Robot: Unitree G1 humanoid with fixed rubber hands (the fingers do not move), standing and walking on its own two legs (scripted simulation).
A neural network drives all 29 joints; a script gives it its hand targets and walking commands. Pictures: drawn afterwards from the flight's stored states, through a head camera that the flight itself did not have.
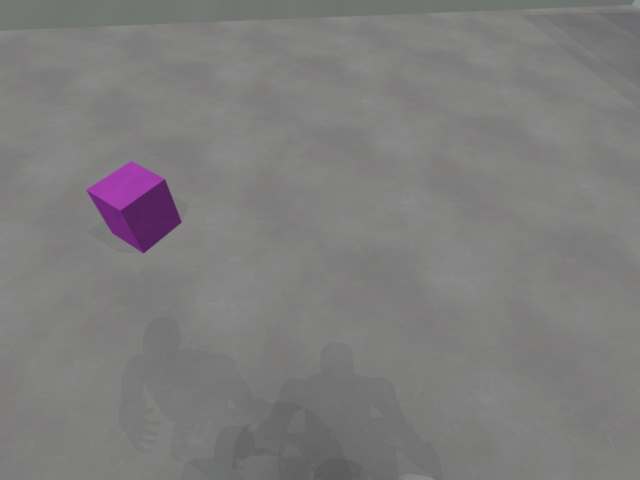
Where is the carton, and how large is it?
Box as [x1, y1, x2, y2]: [86, 161, 181, 252]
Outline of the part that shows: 131,161 86,190 111,231 142,252 144,252 181,222 165,180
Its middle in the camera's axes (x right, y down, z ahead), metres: -0.75 -0.12 +1.58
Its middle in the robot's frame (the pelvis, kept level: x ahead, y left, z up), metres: +1.20 +0.76 -0.65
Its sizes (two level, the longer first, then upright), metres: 0.210 0.200 0.250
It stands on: the floor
